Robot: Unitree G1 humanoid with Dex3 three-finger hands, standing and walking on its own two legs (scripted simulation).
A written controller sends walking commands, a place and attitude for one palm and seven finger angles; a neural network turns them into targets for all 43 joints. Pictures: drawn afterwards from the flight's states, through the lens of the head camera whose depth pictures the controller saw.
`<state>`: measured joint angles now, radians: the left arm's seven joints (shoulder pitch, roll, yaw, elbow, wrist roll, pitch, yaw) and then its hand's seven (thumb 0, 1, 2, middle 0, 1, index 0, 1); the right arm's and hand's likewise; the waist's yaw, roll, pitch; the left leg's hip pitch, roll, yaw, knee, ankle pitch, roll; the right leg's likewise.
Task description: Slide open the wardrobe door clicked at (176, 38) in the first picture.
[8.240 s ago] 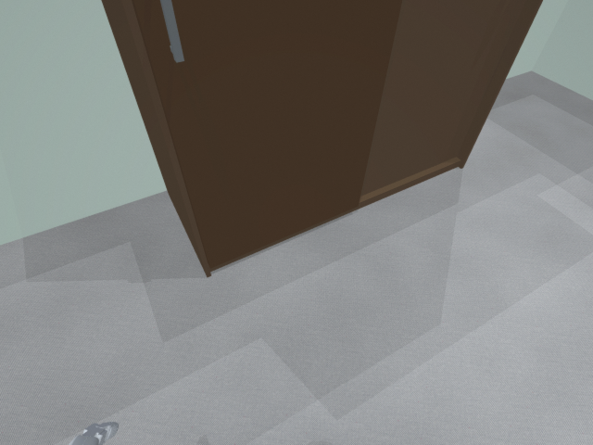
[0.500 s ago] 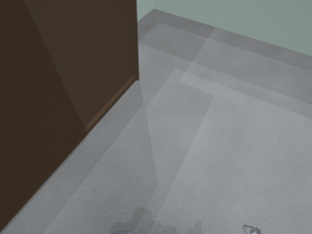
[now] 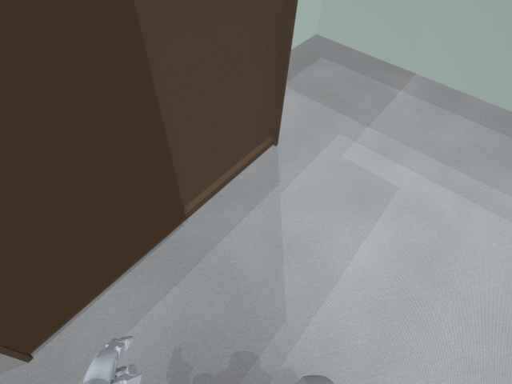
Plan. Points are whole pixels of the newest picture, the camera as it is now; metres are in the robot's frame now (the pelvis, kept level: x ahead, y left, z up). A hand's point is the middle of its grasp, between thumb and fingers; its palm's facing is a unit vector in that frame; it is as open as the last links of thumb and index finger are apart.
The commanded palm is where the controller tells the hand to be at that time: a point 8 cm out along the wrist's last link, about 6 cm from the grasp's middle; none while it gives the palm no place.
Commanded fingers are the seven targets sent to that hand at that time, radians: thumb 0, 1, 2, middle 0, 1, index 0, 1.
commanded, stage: turn to face it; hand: left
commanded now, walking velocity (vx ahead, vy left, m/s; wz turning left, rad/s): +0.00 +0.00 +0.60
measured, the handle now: out of the picture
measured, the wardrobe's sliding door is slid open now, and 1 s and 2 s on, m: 0.00 0.00 0.00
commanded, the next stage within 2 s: take the last steps up to it in 1.36 s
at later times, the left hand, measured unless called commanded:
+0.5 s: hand out of the picture -0.02 +0.18 -0.16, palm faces +0.32 -0.90 -0.28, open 7.4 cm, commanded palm none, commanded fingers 0.00 0.90 0.90 -0.20 -0.30 -0.20 -0.30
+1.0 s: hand out of the picture -0.04 +0.27 -0.16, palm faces +0.59 -0.77 -0.24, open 7.4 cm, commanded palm none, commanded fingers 0.00 0.90 0.90 -0.20 -0.30 -0.20 -0.30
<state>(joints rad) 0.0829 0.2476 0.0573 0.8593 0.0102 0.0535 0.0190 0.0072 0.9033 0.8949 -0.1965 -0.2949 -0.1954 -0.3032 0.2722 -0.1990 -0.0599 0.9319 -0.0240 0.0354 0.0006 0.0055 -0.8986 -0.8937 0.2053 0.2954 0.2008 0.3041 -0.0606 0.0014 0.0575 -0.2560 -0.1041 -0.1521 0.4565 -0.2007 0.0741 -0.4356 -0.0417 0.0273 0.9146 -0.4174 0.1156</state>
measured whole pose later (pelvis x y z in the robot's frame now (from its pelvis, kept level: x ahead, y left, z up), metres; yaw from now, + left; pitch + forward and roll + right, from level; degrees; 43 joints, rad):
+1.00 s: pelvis -0.02 +0.02 +0.00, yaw +36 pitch +0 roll -2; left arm 0.11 0.27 0.06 0.88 0.01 0.05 0.02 0.01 0.90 0.89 -0.20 -0.29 -0.19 -0.30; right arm 0.22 -0.20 -0.04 0.91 -0.02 0.03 0.00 0.00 -0.90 -0.89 0.21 0.30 0.20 0.30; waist -0.02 -0.02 0.07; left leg -0.22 -0.08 -0.12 0.44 -0.21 0.06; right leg -0.48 -0.08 0.02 1.05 -0.38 0.13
